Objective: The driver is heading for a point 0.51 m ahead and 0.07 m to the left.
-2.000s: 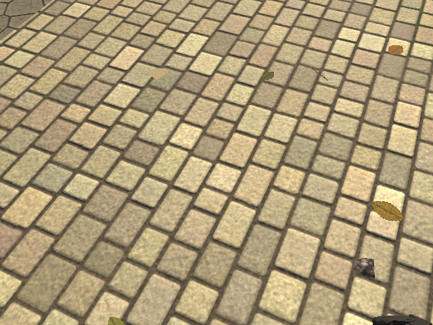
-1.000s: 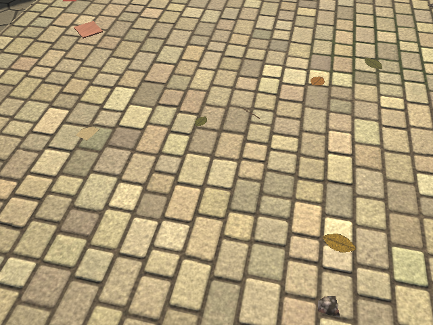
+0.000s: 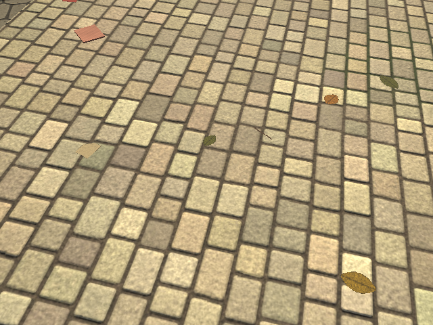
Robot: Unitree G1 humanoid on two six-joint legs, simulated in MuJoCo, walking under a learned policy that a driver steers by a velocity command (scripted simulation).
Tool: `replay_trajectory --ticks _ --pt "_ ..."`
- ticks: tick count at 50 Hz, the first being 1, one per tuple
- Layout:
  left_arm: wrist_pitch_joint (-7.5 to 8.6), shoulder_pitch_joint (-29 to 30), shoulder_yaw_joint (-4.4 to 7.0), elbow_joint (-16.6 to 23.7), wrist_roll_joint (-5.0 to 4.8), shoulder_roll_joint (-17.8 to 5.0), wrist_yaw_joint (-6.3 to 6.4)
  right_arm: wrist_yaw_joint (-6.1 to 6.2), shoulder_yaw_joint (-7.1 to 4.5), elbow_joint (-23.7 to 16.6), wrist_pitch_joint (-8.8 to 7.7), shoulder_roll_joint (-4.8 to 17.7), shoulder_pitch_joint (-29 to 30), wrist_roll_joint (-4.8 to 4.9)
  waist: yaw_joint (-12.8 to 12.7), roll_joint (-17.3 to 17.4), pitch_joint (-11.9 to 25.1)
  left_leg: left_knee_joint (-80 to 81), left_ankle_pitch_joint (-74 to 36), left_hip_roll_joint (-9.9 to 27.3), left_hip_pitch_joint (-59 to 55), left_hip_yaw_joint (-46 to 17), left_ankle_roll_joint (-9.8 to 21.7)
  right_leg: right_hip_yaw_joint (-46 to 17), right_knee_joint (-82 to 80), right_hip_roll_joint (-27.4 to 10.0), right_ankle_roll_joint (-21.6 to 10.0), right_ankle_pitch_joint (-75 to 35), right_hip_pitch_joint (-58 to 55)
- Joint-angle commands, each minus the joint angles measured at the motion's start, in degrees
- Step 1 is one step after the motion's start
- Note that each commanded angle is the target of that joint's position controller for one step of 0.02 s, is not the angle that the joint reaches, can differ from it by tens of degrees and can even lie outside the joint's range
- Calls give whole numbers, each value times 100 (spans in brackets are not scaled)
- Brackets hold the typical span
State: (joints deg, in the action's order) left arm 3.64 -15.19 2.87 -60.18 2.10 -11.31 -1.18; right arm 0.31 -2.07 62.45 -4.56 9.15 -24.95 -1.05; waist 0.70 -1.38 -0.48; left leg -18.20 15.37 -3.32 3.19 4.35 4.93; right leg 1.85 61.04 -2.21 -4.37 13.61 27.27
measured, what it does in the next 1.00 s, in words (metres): walks ahead: right foot, then left foot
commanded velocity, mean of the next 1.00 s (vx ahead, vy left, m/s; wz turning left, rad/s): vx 0.35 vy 0.00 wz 0.12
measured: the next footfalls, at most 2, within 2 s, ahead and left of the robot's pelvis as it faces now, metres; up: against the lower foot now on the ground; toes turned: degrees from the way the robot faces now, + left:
right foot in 0.28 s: +0.33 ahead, -0.08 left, +0.00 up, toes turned -4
left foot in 0.78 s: +0.57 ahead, +0.09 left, +0.00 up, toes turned +12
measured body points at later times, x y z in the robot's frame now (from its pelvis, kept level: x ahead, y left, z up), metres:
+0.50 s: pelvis +0.28 -0.03 +0.00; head +0.30 -0.03 +0.45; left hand +0.27 +0.22 -0.15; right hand +0.34 -0.27 -0.15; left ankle +0.28 +0.11 -0.66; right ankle +0.29 -0.07 -0.74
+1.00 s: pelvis +0.47 +0.01 -0.01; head +0.50 +0.03 +0.44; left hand +0.46 +0.23 -0.17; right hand +0.54 -0.21 -0.16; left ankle +0.53 +0.08 -0.74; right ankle +0.46 -0.13 -0.71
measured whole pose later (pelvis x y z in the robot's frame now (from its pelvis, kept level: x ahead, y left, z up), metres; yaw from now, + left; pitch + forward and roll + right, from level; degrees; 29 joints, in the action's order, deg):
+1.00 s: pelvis +0.47 +0.01 -0.01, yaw +8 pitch -1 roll +0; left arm 0.6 -14.5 1.3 -60.4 1.4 -8.2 2.1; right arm 1.6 -0.7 60.1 -2.9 8.5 -13.5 -1.3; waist 0.0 -1.0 -4.1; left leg -22.9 6.3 -3.3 16.4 6.1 6.4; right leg -0.7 48.2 -1.9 -0.2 26.1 19.3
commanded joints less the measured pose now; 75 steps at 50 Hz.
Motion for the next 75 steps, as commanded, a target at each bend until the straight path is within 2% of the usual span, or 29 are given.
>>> replay_trajectory --ticks 1,6,9,11,13,14,15,16,17,18,20,25,32,34,37,38,39,40,41,42,44,48,53,56,57,58,59,63,75 --pt "-59 201 33 299 -9 -140 -38 41 -5 44 -108 500 -665 13 -31 548 -586 895 -2225 1472 -480 -1171 425 100 -114 -123 104 -314 1370" --pt "-80 1623 -76 871 -92 3 -64 74 79 84 -136 472 -810 5 164 643 -863 987 -3257 1267 -164 -693 398 511 -1843 116 153 -916 1044" --pt "-80 1854 -82 1023 -127 -88 -42 108 63 144 -163 593 -863 1 138 721 -837 891 -4030 1402 -311 -595 397 657 -2543 288 -55 -1013 427" --pt "-50 1435 -10 959 -129 -260 25 125 35 133 -188 708 -686 -7 -138 741 -550 269 -5460 1479 -584 -470 338 670 -2702 503 -292 -806 -224" --pt "29 15 141 513 -128 -504 111 138 -10 101 -153 835 -490 -12 -743 711 185 -1369 -6029 1432 -637 -355 268 599 -3050 711 -529 -676 -1618" --pt "72 -826 244 268 -44 -713 166 112 -9 58 -137 827 -431 19 -1097 577 589 -2631 -4917 1255 106 -260 223 181 -3321 319 -690 -503 -2819" --pt "80 -1532 390 198 101 -1262 204 50 76 -118 -125 380 -703 106 -1068 -320 1320 -4745 -1978 675 1500 22 106 -1944 -3522 -1300 -1162 514 -4156" --pt "3 -1211 398 266 -1 -1283 125 -1 13 -119 -87 326 -1032 185 -726 -801 1638 -6335 1412 -181 2864 -452 74 -4460 -4559 -2239 -1812 1018 -4483" --pt "-3 -481 340 369 -151 -1029 97 16 -64 -274 -43 625 -446 77 -482 -165 745 -6354 815 331 3302 -787 170 -3728 -4819 -2002 -1566 1662 -3640" --pt "53 0 225 466 -174 -611 78 -15 -72 -411 -55 612 25 33 -375 95 103 -6017 338 545 3263 -763 180 -2937 -5056 -1804 -1340 1407 -2747" --pt "194 81 79 343 -120 -159 119 -42 -85 -387 40 382 45 -63 1 223 -344 -5375 58 832 2676 -804 132 -1749 -5273 -1345 -888 139 -1691" --pt "376 -474 70 169 -119 -385 188 -162 -114 -650 338 275 487 -91 170 -25 -478 -4747 -552 955 3045 -631 -24 -414 -5501 -1039 -564 -1048 -1593" --pt "333 -1195 -86 -60 -150 -333 253 -143 45 -1026 242 64 1781 -10 -165 -264 -476 -2111 -1701 407 2554 263 -149 705 -4825 -643 -207 -4661 -2090" --pt "285 -1362 -98 -161 -119 -381 292 -95 56 -991 218 132 1759 -28 -186 -384 -349 -1803 -1589 268 2390 318 -81 693 -4495 -756 -221 -5103 -2562" --pt "223 -1172 -82 -172 -99 -461 368 -1 -38 -686 112 413 944 -88 182 -542 2 -1362 -1083 4 1626 235 176 560 -3395 -886 -276 -5766 -2952" --pt "194 -1052 -76 -171 -151 -487 368 26 -81 -523 24 483 481 -143 469 -378 153 -624 -1672 49 1065 151 260 594 -2645 -802 -215 -5235 -2890" --pt "195 -1097 -94 -113 -218 -454 363 53 -158 -382 -67 793 25 -237 600 -80 526 -540 -3736 663 24 -326 382 645 -1693 -605 -77 -3765 -2252" --pt "147 -1831 -214 -77 -404 121 352 71 -264 -308 -60 1243 -361 -279 372 1063 1500 -1322 -7274 2409 -1786 -1806 1304 795 219 114 121 758 -891" --pt "22 -2074 -147 -258 -472 -58 334 44 -196 -327 11 996 -307 58 328 720 2224 -1109 -7449 2857 -1860 -2599 1981 -69 959 438 220 2427 -598" --pt "-58 -1574 -79 -158 -276 -214 326 51 -162 -450 76 883 235 134 232 385 1488 -610 -6079 2564 -911 -2164 1846 -331 950 250 262 2150 -471" --pt "-118 -910 -73 -40 -52 -44 291 123 11 -523 125 398 984 68 -43 264 202 76 -4455 2034 573 -1532 1287 -398 214 15 331 1587 -506" --pt "-381 -1301 -154 -285 -61 291 314 153 67 -436 105 440 1045 -45 -357 453 276 250 -3538 1478 1267 -858 794 -161 -1190 106 452 1225 -1470" --pt "-506 -837 -170 -272 -102 121 390 118 35 -361 238 605 985 -12 -203 763 145 625 -124 1379 1575 -1117 566 -45 -2463 80 432 598 -1738" --pt "-425 -837 -214 -309 -24 113 369 122 23 -315 366 549 965 61 -237 457 -294 725 1369 1235 2149 -1214 94 -232 -3628 -120 314 -123 -2193" --pt "-361 -884 -220 -286 17 9 375 121 13 -297 388 511 884 63 -166 302 -427 562 1254 1108 2136 -1162 -71 -561 -3994 -411 260 -27 -2119" --pt "-325 -713 -197 -300 -87 -150 379 104 16 -294 422 374 722 116 55 -310 -686 461 658 758 1711 -827 -170 -796 -4167 -462 180 477 -1287" --pt "-274 -625 -227 -306 -131 -23 368 95 33 -223 425 335 671 82 85 -460 -661 154 29 709 1046 -716 -186 -866 -4423 -490 198 687 -865" --pt "-161 -583 -242 -302 -174 25 386 98 36 -72 378 367 498 26 133 -159 -346 -31 -616 813 493 -748 -157 -739 -4484 -397 237 106 -1069" --pt "-186 -878 -266 -420 -160 81 384 168 122 201 361 227 424 56 -1 90 -376 -33 -899 863 613 -705 -230 -657 -4385 -364 145 -456 -1510"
